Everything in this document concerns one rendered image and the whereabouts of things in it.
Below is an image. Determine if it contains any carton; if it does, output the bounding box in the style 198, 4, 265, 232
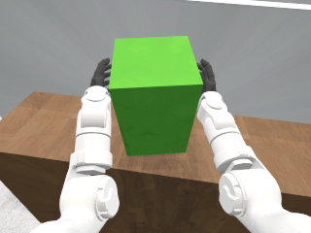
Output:
109, 36, 203, 156

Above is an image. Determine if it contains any robot right hand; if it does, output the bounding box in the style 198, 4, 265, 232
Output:
196, 58, 217, 99

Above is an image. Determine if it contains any robot right forearm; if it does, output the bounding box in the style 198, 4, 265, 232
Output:
196, 91, 282, 198

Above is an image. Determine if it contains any pedestal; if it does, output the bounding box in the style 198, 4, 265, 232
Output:
0, 91, 311, 233

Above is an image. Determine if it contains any robot left forearm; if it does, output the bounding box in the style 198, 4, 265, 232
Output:
59, 85, 113, 212

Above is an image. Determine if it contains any robot left hand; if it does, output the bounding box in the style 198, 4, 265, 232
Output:
90, 57, 112, 92

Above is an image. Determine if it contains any left robot upper arm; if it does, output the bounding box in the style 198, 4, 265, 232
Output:
29, 175, 120, 233

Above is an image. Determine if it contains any right robot upper arm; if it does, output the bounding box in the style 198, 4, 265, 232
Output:
219, 168, 311, 233

